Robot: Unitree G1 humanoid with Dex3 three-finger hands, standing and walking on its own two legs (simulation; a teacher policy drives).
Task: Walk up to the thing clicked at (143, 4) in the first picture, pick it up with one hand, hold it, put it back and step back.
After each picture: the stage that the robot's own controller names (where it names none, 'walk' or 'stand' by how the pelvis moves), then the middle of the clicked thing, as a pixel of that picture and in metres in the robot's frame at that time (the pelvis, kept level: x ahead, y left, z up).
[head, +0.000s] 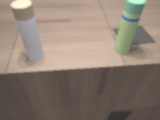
stand; (127, 28) +0.58 -0.18 +0.11
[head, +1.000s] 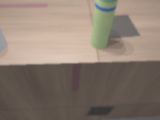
walk; (103, 18) +0.54 -0.04 +0.14
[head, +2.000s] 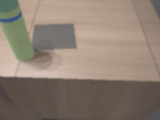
stand; (15, 29) +0.45 +0.25 +0.14
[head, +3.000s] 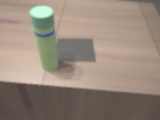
stand; (46, 42) +0.47 +0.16 +0.10
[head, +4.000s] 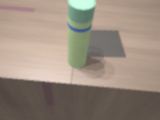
walk; (78, 37) +0.44 +0.04 +0.13
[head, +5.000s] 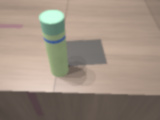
stand; (56, 48) +0.43 +0.12 +0.11
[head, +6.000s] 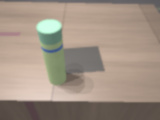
stand; (54, 56) +0.41 +0.12 +0.10
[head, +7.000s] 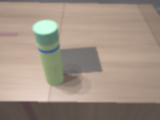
stand; (50, 57) +0.41 +0.13 +0.10
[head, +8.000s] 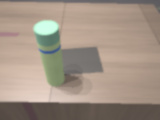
stand; (51, 57) +0.41 +0.12 +0.10
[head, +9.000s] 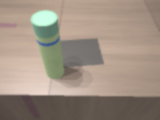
rise first; (50, 50) +0.42 +0.12 +0.11
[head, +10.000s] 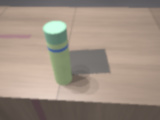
rise first; (59, 56) +0.42 +0.12 +0.11
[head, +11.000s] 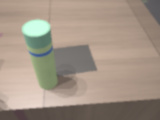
go down; (43, 60) +0.40 +0.11 +0.11
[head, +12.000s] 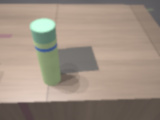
go down; (48, 56) +0.42 +0.12 +0.11
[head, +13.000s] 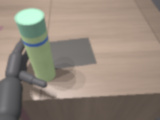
close; (39, 51) +0.41 +0.13 +0.13
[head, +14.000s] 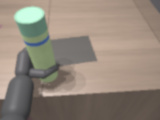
close; (40, 50) +0.40 +0.12 +0.14
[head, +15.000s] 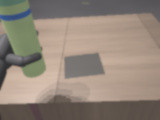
lift; (22, 34) +0.34 +0.16 +0.29
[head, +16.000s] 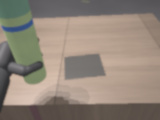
hold; (24, 42) +0.32 +0.16 +0.27
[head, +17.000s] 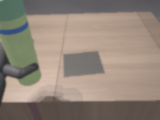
hold; (19, 44) +0.32 +0.17 +0.26
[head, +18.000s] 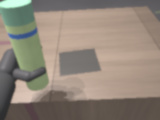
hold; (28, 50) +0.34 +0.15 +0.23
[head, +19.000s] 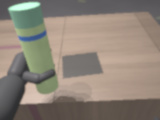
crouch; (38, 53) +0.33 +0.13 +0.23
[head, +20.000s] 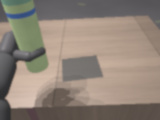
crouch; (27, 31) +0.37 +0.16 +0.28
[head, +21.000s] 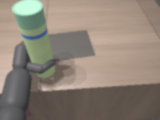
lower; (38, 45) +0.42 +0.12 +0.14
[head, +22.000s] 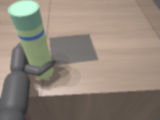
lower; (35, 46) +0.41 +0.14 +0.15
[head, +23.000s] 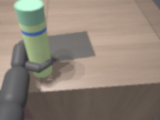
lower; (37, 43) +0.43 +0.13 +0.15
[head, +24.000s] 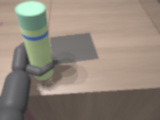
lower; (38, 46) +0.41 +0.13 +0.15
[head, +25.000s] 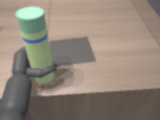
loosen; (38, 50) +0.41 +0.13 +0.14
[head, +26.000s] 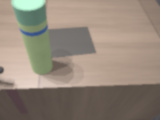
withdraw; (36, 41) +0.42 +0.13 +0.15
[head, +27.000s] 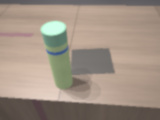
sink last; (59, 59) +0.39 +0.12 +0.12
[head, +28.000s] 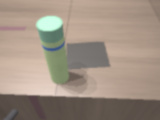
stand; (55, 54) +0.40 +0.12 +0.11
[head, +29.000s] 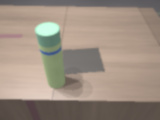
stand; (52, 59) +0.40 +0.12 +0.11
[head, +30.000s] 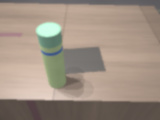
stand; (53, 59) +0.40 +0.12 +0.10
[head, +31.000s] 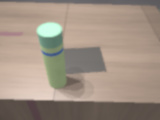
stand; (54, 60) +0.40 +0.11 +0.10
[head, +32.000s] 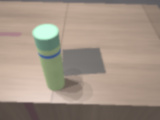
stand; (51, 62) +0.39 +0.12 +0.10
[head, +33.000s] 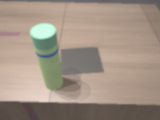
stand; (49, 61) +0.39 +0.13 +0.10
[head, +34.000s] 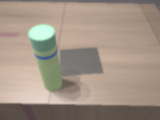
walk; (48, 62) +0.38 +0.13 +0.10
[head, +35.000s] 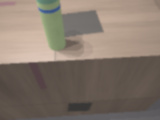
walk; (52, 20) +0.52 +0.13 +0.13
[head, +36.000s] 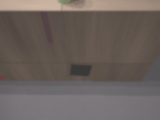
walk; out of the picture +0.79 +0.11 +0.13
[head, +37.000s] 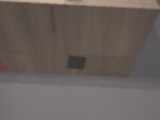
stand; out of the picture +1.04 +0.12 +0.12
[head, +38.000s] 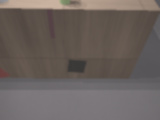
stand; out of the picture +1.00 +0.13 +0.11
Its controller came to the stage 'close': yes
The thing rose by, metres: 0.20
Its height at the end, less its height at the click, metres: +0.00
